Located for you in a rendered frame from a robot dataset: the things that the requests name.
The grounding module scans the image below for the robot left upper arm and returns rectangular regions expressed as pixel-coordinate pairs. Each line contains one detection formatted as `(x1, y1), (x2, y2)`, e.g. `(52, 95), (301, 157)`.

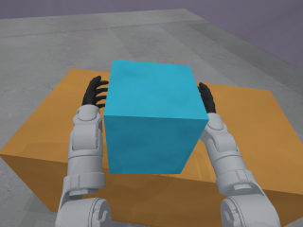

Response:
(55, 197), (113, 227)

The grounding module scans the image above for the left robot forearm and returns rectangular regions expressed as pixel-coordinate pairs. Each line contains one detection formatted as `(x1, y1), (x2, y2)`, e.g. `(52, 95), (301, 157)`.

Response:
(55, 104), (105, 227)

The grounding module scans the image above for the right robot forearm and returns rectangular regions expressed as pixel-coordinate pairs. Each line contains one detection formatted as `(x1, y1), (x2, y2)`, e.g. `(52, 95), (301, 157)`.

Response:
(200, 113), (281, 227)

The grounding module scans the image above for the robot right upper arm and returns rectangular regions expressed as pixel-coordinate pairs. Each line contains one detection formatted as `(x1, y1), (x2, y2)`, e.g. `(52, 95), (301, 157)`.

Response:
(220, 194), (280, 227)

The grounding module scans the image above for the left robot hand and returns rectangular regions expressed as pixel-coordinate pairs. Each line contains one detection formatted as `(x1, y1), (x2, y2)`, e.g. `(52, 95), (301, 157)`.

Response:
(81, 76), (109, 109)

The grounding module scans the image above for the pedestal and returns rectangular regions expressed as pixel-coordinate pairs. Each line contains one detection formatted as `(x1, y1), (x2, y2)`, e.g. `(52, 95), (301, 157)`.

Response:
(0, 68), (303, 227)

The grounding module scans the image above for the carton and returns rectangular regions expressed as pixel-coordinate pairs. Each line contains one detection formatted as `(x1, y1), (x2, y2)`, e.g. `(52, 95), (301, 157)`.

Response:
(103, 60), (209, 174)

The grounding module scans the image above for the right robot hand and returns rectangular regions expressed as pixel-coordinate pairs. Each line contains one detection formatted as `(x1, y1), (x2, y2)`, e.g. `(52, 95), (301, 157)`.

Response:
(197, 82), (216, 114)

